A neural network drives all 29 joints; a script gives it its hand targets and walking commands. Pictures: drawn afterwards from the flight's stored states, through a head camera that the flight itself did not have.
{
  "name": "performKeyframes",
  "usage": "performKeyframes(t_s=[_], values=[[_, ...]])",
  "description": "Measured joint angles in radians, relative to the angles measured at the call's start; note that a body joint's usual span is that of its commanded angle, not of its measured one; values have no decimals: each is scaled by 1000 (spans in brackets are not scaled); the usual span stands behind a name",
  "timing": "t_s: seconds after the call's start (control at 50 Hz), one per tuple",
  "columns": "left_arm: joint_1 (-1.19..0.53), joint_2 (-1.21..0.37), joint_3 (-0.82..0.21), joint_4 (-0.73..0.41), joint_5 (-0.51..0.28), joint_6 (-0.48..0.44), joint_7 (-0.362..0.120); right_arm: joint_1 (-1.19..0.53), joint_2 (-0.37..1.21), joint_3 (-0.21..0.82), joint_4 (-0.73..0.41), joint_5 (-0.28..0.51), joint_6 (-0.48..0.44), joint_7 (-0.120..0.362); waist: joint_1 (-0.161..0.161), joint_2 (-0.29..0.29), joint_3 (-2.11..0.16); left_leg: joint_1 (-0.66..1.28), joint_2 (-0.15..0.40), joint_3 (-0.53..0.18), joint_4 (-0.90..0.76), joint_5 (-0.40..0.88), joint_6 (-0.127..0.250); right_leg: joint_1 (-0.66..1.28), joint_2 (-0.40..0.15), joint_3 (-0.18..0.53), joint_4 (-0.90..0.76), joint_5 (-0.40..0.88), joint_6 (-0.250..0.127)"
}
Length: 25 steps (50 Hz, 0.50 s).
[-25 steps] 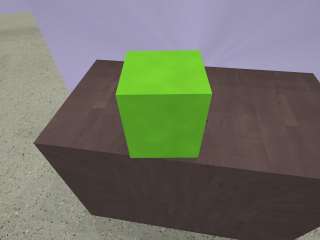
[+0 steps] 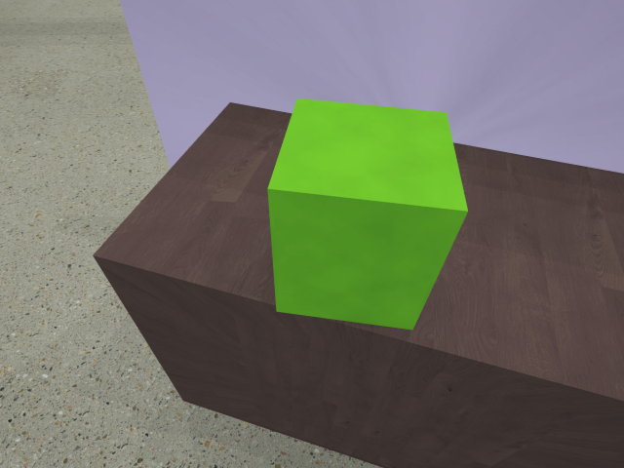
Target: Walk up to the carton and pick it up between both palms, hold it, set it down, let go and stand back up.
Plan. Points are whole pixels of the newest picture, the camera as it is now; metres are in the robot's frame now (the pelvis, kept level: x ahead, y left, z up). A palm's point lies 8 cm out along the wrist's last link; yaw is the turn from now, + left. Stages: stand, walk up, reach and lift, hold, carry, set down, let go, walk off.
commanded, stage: walk up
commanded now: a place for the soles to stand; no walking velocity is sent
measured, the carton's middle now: (356, 217) +0.45 -0.05 +0.08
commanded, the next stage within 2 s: reach and lift in 1.32 s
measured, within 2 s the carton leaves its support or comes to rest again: neither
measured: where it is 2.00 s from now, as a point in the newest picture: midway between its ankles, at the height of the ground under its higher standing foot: outside the picture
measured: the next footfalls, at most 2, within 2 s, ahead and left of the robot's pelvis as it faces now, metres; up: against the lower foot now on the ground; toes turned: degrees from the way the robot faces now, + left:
none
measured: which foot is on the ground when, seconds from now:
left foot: down 0.00-1.00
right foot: down 0.00-1.00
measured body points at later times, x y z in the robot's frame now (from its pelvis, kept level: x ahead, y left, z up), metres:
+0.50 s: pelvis +0.02 +0.00 +0.00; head +0.02 +0.01 +0.45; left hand +0.03 +0.25 -0.15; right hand +0.11 -0.24 -0.14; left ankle +0.03 +0.11 -0.72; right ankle -0.03 -0.13 -0.72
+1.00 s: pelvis +0.01 +0.00 +0.01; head +0.02 +0.02 +0.46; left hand +0.00 +0.25 -0.15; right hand +0.09 -0.24 -0.14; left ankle +0.03 +0.11 -0.72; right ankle -0.03 -0.13 -0.72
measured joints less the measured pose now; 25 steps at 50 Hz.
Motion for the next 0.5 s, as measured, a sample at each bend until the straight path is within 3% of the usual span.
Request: performKeyframes(t_s=[0.1,0.2,0.3,0.36,0.5], values=[[12,1,3,1,1,7,1,-19,-14,-1,-24,-7,2,-1,7,15,-4,-12,-9,-7,52,-31,3,5,-10,-18,38,-31,6],[21,16,10,8,-1,26,-8,-26,-11,1,-42,1,-1,3,17,-7,-3,-6,-29,2,59,-37,17,2,-32,-10,72,-58,4],[22,30,9,-1,-5,17,-9,-23,6,11,-39,14,9,-9,6,-30,-1,0,-44,-27,6,-4,7,-1,27,71,32,-42,-24],[37,10,0,0,-5,-13,-3,-25,-3,13,-19,4,15,-10,12,-4,-6,2,-34,-45,-16,9,2,21,41,53,-22,-21,-15],[66,-14,-4,35,-3,-5,-7,-34,-9,16,12,-8,10,-4,18,17,-4,29,-23,12,-30,41,23,67,19,21,-26,-38,-5]])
